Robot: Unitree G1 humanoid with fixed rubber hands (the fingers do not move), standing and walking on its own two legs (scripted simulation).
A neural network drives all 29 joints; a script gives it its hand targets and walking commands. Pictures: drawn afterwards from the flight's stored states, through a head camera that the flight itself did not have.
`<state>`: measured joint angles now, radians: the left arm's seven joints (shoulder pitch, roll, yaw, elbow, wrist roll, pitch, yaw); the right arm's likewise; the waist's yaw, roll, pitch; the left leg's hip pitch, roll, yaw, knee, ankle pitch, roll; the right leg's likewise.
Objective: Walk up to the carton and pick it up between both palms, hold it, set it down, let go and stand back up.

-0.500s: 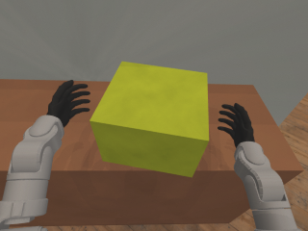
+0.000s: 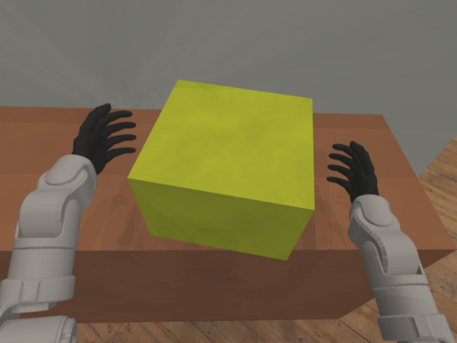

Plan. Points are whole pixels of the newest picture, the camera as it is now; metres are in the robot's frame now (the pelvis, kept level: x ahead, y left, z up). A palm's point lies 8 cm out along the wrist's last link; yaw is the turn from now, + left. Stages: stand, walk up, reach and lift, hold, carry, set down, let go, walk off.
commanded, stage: reach and lift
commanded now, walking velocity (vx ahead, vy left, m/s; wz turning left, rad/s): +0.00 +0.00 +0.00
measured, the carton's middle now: (230, 167) +0.45 +0.02 +0.03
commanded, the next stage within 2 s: none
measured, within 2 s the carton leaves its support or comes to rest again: neither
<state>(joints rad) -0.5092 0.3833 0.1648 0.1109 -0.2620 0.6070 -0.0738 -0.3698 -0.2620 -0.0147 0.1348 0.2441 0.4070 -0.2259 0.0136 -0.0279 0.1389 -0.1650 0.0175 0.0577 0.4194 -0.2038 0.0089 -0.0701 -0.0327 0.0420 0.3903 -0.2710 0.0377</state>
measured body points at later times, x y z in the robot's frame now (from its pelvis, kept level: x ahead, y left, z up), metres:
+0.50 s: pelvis +0.00 +0.00 +0.00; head +0.04 +0.02 +0.45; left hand +0.39 +0.24 +0.08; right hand +0.36 -0.21 +0.06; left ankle +0.02 +0.11 -0.74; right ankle -0.03 -0.15 -0.74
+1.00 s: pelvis +0.00 +0.00 +0.00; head +0.04 +0.02 +0.45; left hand +0.39 +0.23 +0.08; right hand +0.38 -0.19 +0.06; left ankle +0.02 +0.11 -0.74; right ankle -0.03 -0.15 -0.74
